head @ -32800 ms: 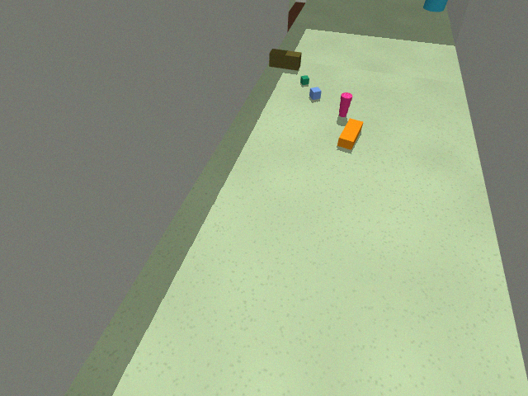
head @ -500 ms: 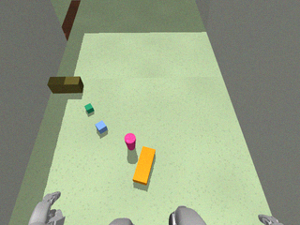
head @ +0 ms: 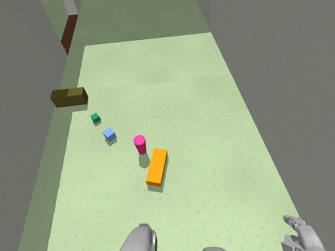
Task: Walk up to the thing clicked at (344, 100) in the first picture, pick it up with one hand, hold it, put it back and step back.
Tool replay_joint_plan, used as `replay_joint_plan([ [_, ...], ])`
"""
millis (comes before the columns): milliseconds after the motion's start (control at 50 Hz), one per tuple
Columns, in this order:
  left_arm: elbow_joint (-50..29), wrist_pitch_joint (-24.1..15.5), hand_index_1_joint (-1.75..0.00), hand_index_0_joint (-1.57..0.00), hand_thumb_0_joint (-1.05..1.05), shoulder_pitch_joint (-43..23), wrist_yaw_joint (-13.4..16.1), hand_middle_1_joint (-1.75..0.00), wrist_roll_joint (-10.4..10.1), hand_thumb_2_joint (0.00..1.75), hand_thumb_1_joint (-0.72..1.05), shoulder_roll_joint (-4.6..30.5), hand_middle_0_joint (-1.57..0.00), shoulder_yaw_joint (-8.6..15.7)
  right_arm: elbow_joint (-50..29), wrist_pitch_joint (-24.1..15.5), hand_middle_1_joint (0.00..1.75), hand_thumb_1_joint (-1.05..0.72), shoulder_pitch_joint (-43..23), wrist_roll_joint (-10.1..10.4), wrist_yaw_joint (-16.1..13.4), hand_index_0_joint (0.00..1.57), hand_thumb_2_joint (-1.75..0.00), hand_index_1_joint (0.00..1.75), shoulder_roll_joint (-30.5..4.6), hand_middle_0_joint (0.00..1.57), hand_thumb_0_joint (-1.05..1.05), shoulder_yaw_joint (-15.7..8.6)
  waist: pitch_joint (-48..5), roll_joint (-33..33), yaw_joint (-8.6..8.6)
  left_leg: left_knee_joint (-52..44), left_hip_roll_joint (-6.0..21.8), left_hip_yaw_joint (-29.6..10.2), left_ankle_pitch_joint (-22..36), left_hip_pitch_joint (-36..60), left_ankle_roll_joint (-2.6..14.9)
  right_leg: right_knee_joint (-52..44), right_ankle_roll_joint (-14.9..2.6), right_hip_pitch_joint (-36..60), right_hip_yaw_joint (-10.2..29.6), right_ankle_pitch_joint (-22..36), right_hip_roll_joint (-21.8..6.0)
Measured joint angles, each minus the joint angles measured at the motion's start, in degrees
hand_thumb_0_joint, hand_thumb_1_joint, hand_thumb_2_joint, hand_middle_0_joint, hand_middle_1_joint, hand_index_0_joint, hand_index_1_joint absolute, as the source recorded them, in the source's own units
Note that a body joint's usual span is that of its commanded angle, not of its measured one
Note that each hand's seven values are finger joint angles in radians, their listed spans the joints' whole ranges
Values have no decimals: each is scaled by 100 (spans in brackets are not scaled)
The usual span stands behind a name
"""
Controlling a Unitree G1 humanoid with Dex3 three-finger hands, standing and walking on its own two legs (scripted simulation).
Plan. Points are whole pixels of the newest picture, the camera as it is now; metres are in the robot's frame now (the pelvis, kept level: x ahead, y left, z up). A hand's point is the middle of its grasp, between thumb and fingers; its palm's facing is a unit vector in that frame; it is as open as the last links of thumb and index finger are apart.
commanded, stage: step back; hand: left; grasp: from the side
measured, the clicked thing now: (141, 145) +0.76 +0.20 -0.67
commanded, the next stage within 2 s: stand in 1.88 s
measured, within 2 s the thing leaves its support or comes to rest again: neither
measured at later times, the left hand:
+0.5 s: hand out of the picture -0.04 +0.25 -0.14, palm faces +0.06 -0.94 -0.33, open 7.4 cm
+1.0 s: hand out of the picture -0.26 +0.22 -0.12, palm faces +0.12 -0.89 -0.44, open 7.4 cm
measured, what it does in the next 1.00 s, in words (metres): walks backwards: left foot, then right foot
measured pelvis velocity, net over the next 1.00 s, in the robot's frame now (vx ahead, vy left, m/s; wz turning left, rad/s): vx -0.29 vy -0.07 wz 0.12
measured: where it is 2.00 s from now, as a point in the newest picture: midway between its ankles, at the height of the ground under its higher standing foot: outside the picture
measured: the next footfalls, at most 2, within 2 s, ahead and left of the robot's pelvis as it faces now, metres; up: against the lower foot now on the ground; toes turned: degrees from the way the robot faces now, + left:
left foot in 0.30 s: -0.07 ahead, +0.11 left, +0.00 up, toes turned +3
right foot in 0.66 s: -0.22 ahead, -0.19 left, +0.00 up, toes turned +6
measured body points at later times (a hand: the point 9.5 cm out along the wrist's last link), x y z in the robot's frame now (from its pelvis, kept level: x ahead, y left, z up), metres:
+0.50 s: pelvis -0.16 -0.02 +0.02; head -0.10 +0.02 +0.46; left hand -0.05 +0.30 -0.11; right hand -0.05 -0.32 -0.09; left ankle -0.11 +0.11 -0.71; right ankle -0.18 -0.18 -0.61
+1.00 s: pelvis -0.29 -0.07 +0.00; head -0.27 -0.08 +0.45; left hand -0.26 +0.27 -0.10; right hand -0.20 -0.38 -0.13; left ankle -0.31 +0.05 -0.72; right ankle -0.26 -0.19 -0.71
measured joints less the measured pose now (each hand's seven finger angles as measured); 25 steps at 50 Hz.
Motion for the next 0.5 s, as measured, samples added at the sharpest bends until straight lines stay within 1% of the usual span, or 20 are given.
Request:
replay_joint_plan([
  [20, -37, 18, -30, -20, 1, 60, -21, -30, 21, 90, 90, -9, -20, -22, 66, 31, 30, -91, 92, 13, -30, 20, -90, 30, 22, 20, 0, -15, -84, -84, 67, 451, -227, -79, -509, -113, -25, 51, -38, -86, 60, 36, -98],
  [40, -64, 34, -30, -20, 1, 111, -20, -30, 34, 90, 90, -11, -20, -34, 136, 46, 30, -91, 180, 29, -41, 20, -90, 30, 43, 20, 0, -8, -150, -196, 152, 928, -428, -103, -804, -181, -39, 44, -66, -147, 159, 98, -200],
  [60, -78, 47, -30, -20, 1, 144, -9, -30, 41, 90, 90, -22, -20, -39, 193, 46, 30, -91, 272, 47, -33, 20, -90, 30, 46, 20, 0, 3, -204, -272, 200, 1346, -601, -153, -913, -208, -39, -34, -77, -175, 227, 192, -284],
  [80, -82, 58, -30, -20, 1, 152, 8, -30, 46, 90, 90, -44, -20, -39, 229, 35, 30, -91, 371, 61, -22, 20, -90, 30, 32, 20, 0, 10, -258, -298, 195, 1707, -740, -233, -915, -218, -35, -152, -73, -193, 233, 304, -344],
  [100, -93, 71, -30, -20, 1, 134, 24, -30, 53, 90, 90, -63, -20, -33, 250, 15, 30, -91, 472, 67, -20, 20, -90, 30, 14, 20, 0, 14, -307, -296, 163, 1992, -834, -305, -881, -205, -39, -264, -63, -222, 203, 411, -385],
  [140, -172, 74, -30, -20, 1, 46, 52, -30, 69, 90, 90, -69, -20, -15, 280, -33, 30, -91, 661, 63, -36, 20, -90, 30, -13, 20, 0, 25, -362, -274, 109, 2263, -906, -383, -854, -65, -74, -387, -44, -341, 124, 581, -419],
  [180, -321, 43, -30, -20, 1, -83, 98, -30, 85, 90, 90, -42, -20, -4, 322, -57, 30, -91, 787, 56, -54, 20, -90, 30, -15, 20, 0, 45, -335, -257, 64, 2018, -839, -357, -943, 243, -108, -404, -39, -485, 32, 701, -414],
  [240, -567, 8, -30, -20, 1, -368, 171, -30, 72, 90, 90, 36, -20, 6, 376, -91, 30, -91, 893, 18, -68, 20, -90, 30, 54, 20, 0, 75, -195, -288, -42, 953, -584, -131, -1096, 819, -111, -275, -29, -709, -192, 800, -437],
  [260, -646, 8, -30, -20, 1, -472, 184, -30, 51, 90, 90, 71, -20, 2, 384, -110, 30, -91, 916, 2, -62, 20, -90, 30, 89, 20, 0, 86, -142, -322, -76, 453, -498, -35, -984, 1031, -92, -167, -19, -800, -269, 800, -461],
  [280, -717, 19, -30, -20, 1, -571, 189, -30, 22, 90, 90, 110, -20, -10, 387, -138, 30, -91, 937, -15, -52, 20, -90, 30, 120, 20, 0, 93, -95, -364, -107, -129, -430, 58, -693, 1263, -62, -10, -4, -910, -336, 777, -492],
  [300, -755, 42, -30, -20, 1, -693, 189, -30, -6, 90, 90, 177, -20, -8, 430, -162, 30, -91, 895, -36, -52, 20, -90, 30, 210, 20, 0, 85, 17, -545, -104, -431, -506, 147, -411, 1392, 7, 182, 19, -1003, -304, 743, -602],
  [320, -763, 80, -30, -20, 1, -785, 192, -30, -29, 90, 90, 243, -20, 11, 469, -162, 30, -91, 826, -63, -43, 20, -90, 30, 331, 20, 0, 96, 146, -812, -31, -511, -641, 284, -303, 1463, 52, 315, -3, -1058, -152, 749, -720],
  [340, -748, 117, -30, -20, 1, -813, 197, -30, -58, 90, 90, 251, -20, 20, 464, -161, 30, -91, 801, -99, -17, 20, -90, 30, 402, 20, 0, 125, 180, -938, 32, -510, -667, 378, -259, 1453, 77, 511, -45, -1150, 20, 448, -663],
  [360, -706, 157, -30, -20, 1, -804, 204, -30, -74, 90, 90, 209, -20, 15, 431, -159, 30, -91, 802, -117, 17, 20, -90, 30, 414, 20, 0, 164, 139, -900, -1, -449, -592, 350, -239, 1367, 96, 880, -52, -1261, 157, -84, -456],
  [380, -645, 200, -30, -20, 1, -796, 199, -30, -79, 90, 90, 161, -20, -10, 401, -172, 30, -91, 804, -125, 32, 20, -90, 30, 405, 20, 0, 185, 93, -791, -91, -411, -490, 241, -199, 1276, 112, 1385, -54, -1360, 256, -471, -221],
  [400, -586, 237, -30, -20, 1, -789, 179, -30, -83, 90, 90, 128, -20, -33, 383, -188, 30, -91, 799, -136, 26, 21, -90, 30, 398, 20, 0, 193, 50, -694, -163, -439, -395, 135, -120, 1210, 117, 1908, -61, -1436, 365, -660, -12],
  [420, -548, 259, -30, -20, 1, -769, 156, -30, -104, 90, 90, 113, -20, -40, 369, -196, 30, -91, 781, -154, 11, 21, -90, 30, 398, 20, 0, 200, 4, -651, -180, -529, -323, 87, -13, 1166, 112, 2388, -72, -1497, 510, -691, 154],
  [440, -533, 261, -30, -20, 1, -728, 138, -30, -127, 90, 90, 112, -20, -37, 352, -198, 30, -91, 750, -161, -7, 21, -90, 30, 396, 20, 0, 207, -51, -646, -149, -637, -265, 93, 102, 1121, 97, 2782, -86, -1539, 663, -631, 271],
  [480, -525, 232, -30, -20, 1, -602, 108, -30, -140, 90, 90, 136, -20, -20, 295, -210, 30, -90, 646, -149, -24, 21, -90, 30, 373, 21, 0, 200, -147, -663, -66, -794, -164, 150, 297, 992, 60, 3236, -61, -1516, 876, -484, 373],
  [500, -506, 219, -30, -20, 1, -543, 99, -30, -132, 90, 90, 157, -20, -3, 250, -219, 30, -90, 580, -145, -26, 21, -90, 30, 356, 21, 0, 186, -166, -671, -42, -834, -124, 166, 376, 920, 44, 3291, -15, -1432, 917, -448, 362],
])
